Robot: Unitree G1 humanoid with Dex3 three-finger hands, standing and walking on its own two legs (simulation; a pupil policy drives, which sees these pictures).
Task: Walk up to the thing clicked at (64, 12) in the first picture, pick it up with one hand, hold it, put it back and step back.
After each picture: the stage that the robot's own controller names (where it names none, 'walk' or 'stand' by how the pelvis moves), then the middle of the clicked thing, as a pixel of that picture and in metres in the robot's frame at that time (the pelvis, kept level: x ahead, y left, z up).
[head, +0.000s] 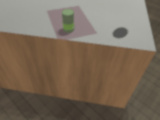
stand; (68, 21) +0.79 +0.09 -0.02
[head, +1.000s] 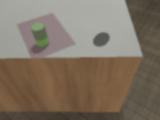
walk; (40, 35) +0.64 +0.23 -0.02
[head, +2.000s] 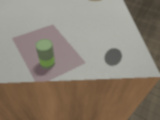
stand; (46, 54) +0.49 +0.17 +0.00
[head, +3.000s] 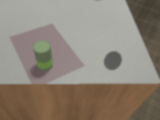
stand; (43, 56) +0.47 +0.17 +0.00
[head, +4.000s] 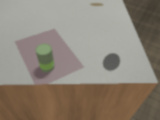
stand; (45, 58) +0.50 +0.18 -0.02
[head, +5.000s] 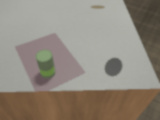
stand; (46, 64) +0.47 +0.17 -0.02
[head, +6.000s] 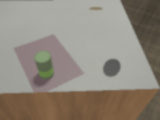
stand; (44, 65) +0.47 +0.18 -0.02
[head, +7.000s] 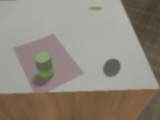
stand; (44, 65) +0.47 +0.18 -0.02
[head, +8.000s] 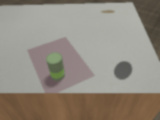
rise first; (56, 67) +0.47 +0.16 -0.02
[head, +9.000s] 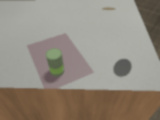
go down; (55, 62) +0.48 +0.16 -0.02
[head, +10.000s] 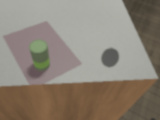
go down; (40, 56) +0.48 +0.14 -0.01
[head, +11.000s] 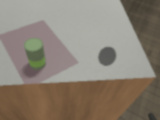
go down; (35, 54) +0.49 +0.15 +0.01
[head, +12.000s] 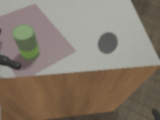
close in; (27, 43) +0.48 +0.17 +0.04
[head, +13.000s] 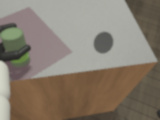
lift; (16, 48) +0.47 +0.19 +0.05
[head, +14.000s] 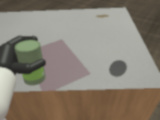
lift; (31, 63) +0.33 +0.17 +0.18
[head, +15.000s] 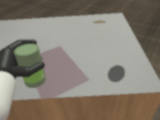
hold; (31, 66) +0.33 +0.16 +0.18
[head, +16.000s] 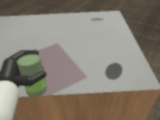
hold; (33, 75) +0.32 +0.16 +0.14
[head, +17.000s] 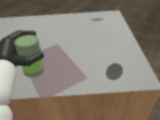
crouch; (30, 56) +0.37 +0.17 +0.18
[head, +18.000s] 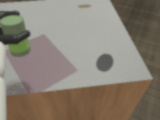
lower; (16, 36) +0.46 +0.20 +0.17
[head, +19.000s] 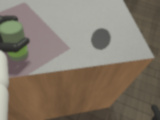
lower; (15, 41) +0.48 +0.18 +0.06
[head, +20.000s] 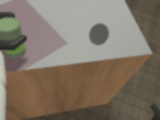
lower; (12, 38) +0.49 +0.18 +0.06
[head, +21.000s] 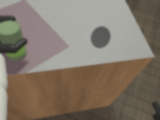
lower; (13, 41) +0.48 +0.18 +0.05
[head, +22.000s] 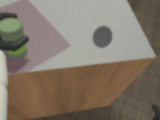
lower; (14, 39) +0.49 +0.18 +0.05
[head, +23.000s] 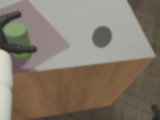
open; (19, 42) +0.48 +0.17 +0.05
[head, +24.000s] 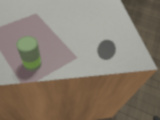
sink last; (30, 54) +0.46 +0.16 +0.03
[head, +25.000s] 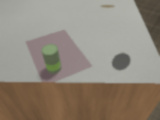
stand; (52, 59) +0.49 +0.17 +0.02
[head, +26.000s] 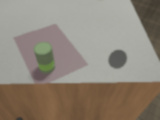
stand; (45, 58) +0.46 +0.16 +0.02
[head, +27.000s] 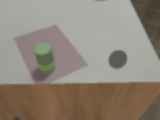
stand; (45, 58) +0.46 +0.16 +0.03
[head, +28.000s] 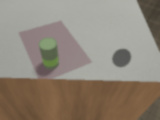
stand; (49, 54) +0.47 +0.15 +0.03
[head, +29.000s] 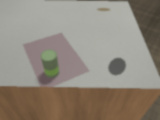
walk; (50, 64) +0.48 +0.16 -0.02
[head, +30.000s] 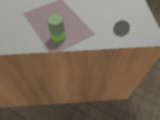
walk; (56, 29) +0.59 +0.14 -0.01
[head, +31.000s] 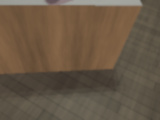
walk; out of the picture +0.90 +0.15 +0.01
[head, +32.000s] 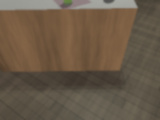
stand; out of the picture +1.11 +0.16 -0.01
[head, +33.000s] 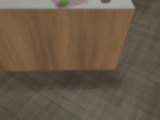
stand; out of the picture +1.09 +0.14 -0.02
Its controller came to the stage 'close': yes
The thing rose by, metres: 0.22
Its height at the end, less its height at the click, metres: +0.00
